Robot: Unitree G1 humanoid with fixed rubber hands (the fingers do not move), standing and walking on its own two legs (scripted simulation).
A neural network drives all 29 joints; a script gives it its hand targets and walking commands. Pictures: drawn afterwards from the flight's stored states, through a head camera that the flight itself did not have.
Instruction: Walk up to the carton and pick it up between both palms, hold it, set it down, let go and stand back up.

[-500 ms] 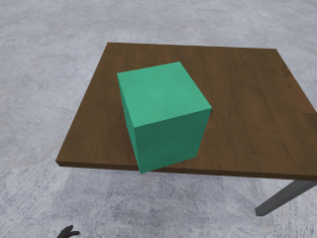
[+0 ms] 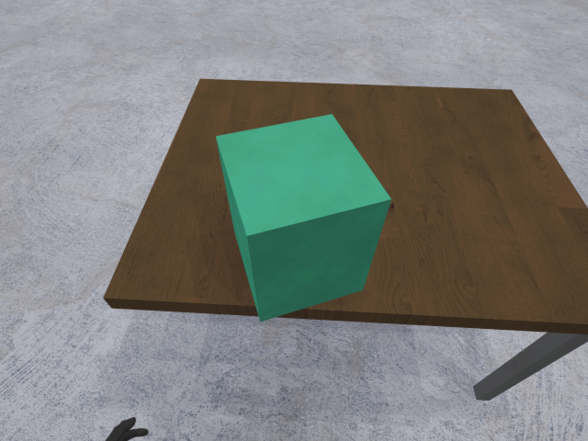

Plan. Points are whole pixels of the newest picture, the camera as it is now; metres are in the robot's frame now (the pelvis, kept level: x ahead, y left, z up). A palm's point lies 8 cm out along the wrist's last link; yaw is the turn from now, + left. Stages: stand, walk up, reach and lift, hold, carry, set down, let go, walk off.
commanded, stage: walk up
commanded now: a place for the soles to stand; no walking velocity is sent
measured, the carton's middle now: (295, 219) +0.46 +0.01 +0.00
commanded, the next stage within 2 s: reach and lift in 0.80 s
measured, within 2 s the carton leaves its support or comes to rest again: neither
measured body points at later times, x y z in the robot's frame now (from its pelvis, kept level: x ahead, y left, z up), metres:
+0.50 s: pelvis +0.02 +0.00 +0.00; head +0.04 -0.01 +0.45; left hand +0.12 +0.27 -0.13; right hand +0.10 -0.25 -0.14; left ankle +0.03 +0.12 -0.73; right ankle +0.03 -0.12 -0.73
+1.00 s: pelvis +0.01 +0.00 +0.00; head +0.04 -0.01 +0.45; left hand +0.16 +0.25 -0.12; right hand +0.14 -0.25 -0.13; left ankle +0.03 +0.12 -0.73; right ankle +0.03 -0.12 -0.73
